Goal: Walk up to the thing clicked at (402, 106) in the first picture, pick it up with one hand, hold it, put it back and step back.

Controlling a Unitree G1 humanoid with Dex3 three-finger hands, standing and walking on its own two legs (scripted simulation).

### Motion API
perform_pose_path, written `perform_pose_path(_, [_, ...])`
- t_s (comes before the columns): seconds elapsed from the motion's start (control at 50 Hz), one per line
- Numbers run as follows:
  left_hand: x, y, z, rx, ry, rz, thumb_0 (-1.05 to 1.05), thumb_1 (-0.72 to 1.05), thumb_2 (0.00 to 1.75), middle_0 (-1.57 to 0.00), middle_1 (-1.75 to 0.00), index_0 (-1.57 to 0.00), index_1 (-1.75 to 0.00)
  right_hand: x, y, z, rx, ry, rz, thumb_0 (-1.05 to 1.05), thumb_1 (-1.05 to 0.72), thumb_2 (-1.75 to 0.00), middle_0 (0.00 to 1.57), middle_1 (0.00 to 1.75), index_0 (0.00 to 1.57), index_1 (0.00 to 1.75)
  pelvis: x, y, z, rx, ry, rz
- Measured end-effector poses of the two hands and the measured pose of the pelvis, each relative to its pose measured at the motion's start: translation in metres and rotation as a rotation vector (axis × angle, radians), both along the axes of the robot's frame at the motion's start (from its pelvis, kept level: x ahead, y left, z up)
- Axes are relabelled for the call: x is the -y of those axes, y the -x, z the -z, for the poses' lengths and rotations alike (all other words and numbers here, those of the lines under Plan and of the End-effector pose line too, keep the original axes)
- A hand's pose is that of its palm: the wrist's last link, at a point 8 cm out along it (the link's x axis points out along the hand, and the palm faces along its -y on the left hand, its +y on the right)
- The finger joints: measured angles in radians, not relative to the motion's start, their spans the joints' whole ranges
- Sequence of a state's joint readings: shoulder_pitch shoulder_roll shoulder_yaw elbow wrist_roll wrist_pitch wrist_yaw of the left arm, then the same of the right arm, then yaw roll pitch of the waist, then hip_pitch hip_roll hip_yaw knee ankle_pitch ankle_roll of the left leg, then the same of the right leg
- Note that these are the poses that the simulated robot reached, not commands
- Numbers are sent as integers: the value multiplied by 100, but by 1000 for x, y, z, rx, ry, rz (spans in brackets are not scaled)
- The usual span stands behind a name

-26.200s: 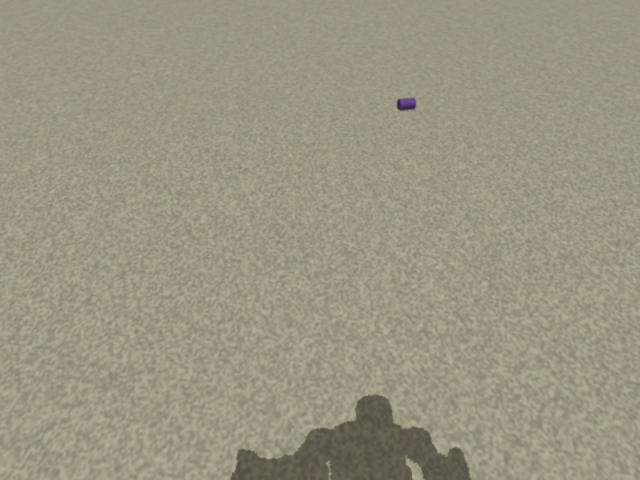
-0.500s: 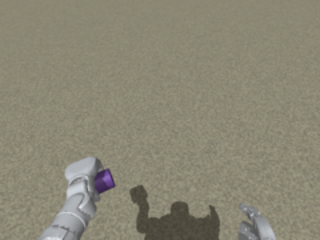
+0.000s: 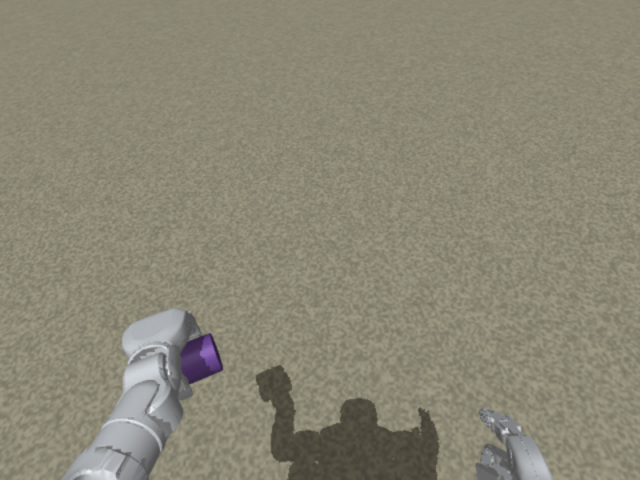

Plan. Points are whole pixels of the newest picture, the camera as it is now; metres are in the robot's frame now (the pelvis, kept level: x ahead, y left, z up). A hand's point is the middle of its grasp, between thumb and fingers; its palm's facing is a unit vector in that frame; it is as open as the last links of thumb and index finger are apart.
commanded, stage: hold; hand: left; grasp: from above
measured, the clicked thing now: (186, 363) +0.30 +0.22 -0.07
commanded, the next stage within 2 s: crouch in 0.04 s
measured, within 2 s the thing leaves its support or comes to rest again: neither
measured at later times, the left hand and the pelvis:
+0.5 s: hand (187, 385) +0.28 +0.23 -0.10, palm faces -0.45 -0.17 -0.88, open 8.8 cm; pelvis +0.00 +0.00 +0.00, yaw +0 degrees
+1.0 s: hand (231, 407) +0.33 +0.22 -0.35, palm faces -0.39 -0.15 -0.91, open 8.7 cm; pelvis -0.05 +0.00 -0.20, yaw -1 degrees
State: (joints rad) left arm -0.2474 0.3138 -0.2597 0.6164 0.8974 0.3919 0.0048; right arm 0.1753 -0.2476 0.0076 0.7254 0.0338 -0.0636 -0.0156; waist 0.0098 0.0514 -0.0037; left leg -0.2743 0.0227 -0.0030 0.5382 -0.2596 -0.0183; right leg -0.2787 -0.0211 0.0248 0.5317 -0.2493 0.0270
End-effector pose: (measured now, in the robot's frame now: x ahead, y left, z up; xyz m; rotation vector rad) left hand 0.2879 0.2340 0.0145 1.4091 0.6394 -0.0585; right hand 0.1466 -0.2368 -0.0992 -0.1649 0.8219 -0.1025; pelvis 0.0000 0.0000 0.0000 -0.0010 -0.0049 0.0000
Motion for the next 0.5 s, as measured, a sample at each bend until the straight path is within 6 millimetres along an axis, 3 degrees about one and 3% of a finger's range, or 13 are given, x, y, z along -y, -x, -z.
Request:
perform_pose_path(0.3, [6,-3,10,1,4,9,1,16,33,-91,-28,-86,-31,5,0,0,-20,6,5,1,-90,-90,20,30,20,30,1,-5,-1,-5,0,-2])
perform_pose_path(0.5, [6,5,54,-52,-25,0,1,18,31,-93,-20,-88,-24,14,19,8,-96,23,21,1,-89,-90,20,30,20,30,2,-2,4,-51,2,-7])
